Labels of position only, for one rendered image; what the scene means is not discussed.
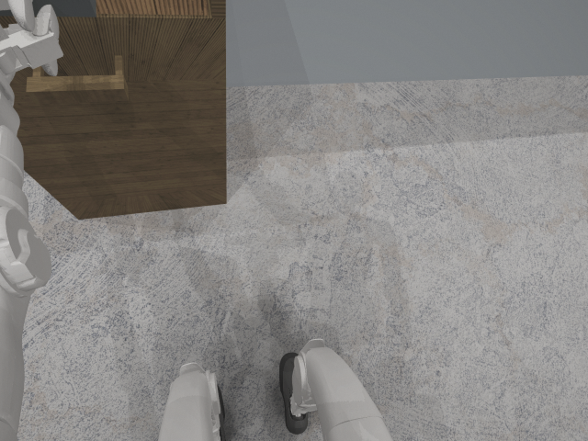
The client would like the robot right shin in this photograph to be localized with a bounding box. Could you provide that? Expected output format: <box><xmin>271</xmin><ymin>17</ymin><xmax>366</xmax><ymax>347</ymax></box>
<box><xmin>290</xmin><ymin>339</ymin><xmax>324</xmax><ymax>415</ymax></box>

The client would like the cabinet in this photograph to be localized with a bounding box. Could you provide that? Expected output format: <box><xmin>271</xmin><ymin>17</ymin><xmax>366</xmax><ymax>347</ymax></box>
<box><xmin>0</xmin><ymin>0</ymin><xmax>227</xmax><ymax>220</ymax></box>

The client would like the robot left hand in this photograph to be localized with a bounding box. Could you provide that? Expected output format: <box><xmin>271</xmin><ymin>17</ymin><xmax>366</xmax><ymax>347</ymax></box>
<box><xmin>0</xmin><ymin>0</ymin><xmax>63</xmax><ymax>84</ymax></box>

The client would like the robot left forearm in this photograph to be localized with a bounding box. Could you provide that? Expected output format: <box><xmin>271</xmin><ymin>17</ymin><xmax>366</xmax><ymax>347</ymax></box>
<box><xmin>0</xmin><ymin>73</ymin><xmax>28</xmax><ymax>220</ymax></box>

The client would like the robot right thigh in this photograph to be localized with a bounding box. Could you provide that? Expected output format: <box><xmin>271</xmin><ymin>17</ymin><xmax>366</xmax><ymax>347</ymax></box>
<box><xmin>294</xmin><ymin>347</ymin><xmax>393</xmax><ymax>441</ymax></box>

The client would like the robot left upper arm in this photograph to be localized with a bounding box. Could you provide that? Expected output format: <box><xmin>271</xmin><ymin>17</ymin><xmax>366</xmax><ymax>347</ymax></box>
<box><xmin>0</xmin><ymin>206</ymin><xmax>51</xmax><ymax>441</ymax></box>

